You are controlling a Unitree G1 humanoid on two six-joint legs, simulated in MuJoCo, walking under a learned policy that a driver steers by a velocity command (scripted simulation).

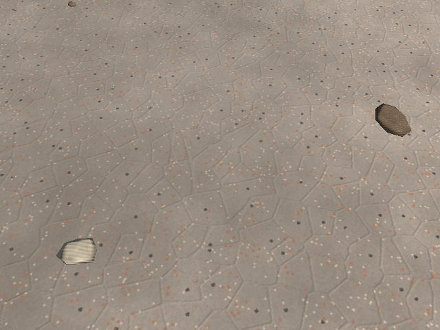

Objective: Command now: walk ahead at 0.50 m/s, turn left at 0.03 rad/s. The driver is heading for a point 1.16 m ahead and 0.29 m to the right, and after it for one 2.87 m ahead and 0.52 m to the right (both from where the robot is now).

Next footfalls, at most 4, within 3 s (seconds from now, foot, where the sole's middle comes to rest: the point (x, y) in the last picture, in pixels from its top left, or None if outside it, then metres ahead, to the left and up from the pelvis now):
0.18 right None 0.29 -0.15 -0.78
0.72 left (184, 293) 0.61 0.08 -0.78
1.28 right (259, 217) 0.87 -0.19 -0.78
1.76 left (231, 148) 1.21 -0.12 -0.78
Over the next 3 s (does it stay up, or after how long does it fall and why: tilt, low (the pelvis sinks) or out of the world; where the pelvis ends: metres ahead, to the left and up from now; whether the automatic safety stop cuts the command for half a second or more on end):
stays up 1.59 -0.35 0.00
